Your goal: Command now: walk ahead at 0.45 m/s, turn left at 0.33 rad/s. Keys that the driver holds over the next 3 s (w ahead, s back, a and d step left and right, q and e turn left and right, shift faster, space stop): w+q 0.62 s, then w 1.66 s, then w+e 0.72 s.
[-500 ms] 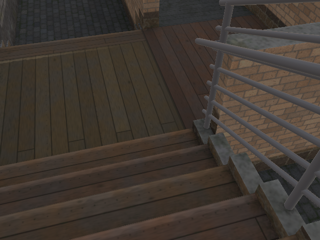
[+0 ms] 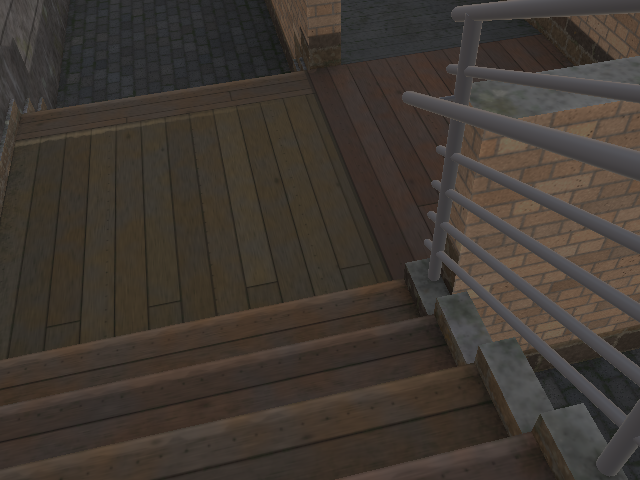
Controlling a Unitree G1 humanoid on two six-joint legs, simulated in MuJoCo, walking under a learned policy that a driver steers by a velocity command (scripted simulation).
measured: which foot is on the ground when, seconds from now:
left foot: up 0.00-0.22, down 0.24-0.72, up 0.74-1.00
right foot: down 0.00-0.24, up 0.26-0.70, down 0.72-1.00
